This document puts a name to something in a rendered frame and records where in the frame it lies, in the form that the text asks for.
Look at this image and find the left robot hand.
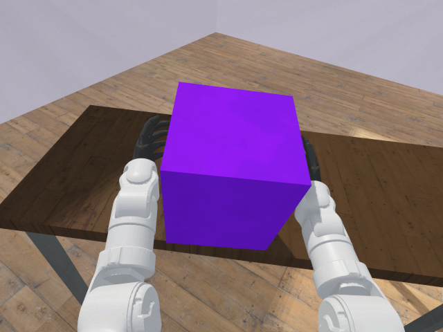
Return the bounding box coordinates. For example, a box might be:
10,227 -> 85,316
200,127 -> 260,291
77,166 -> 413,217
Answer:
132,115 -> 170,162

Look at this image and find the carton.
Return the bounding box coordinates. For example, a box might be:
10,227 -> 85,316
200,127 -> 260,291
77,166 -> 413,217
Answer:
160,82 -> 311,250

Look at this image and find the table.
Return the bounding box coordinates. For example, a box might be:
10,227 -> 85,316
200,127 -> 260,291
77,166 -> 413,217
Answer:
0,105 -> 443,332

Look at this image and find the left robot upper arm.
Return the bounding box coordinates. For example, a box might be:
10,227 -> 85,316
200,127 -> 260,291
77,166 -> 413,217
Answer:
78,282 -> 162,332

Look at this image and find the right robot hand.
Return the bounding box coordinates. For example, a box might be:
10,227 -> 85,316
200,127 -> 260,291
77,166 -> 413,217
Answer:
301,136 -> 322,182

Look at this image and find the right robot upper arm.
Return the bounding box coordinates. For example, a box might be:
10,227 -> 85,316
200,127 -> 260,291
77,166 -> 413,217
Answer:
318,295 -> 404,332

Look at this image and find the robot left forearm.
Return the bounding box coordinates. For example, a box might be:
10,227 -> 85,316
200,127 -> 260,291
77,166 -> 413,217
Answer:
78,158 -> 159,327

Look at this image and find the robot right forearm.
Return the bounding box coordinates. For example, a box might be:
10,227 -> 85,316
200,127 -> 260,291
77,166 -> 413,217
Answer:
294,181 -> 405,332

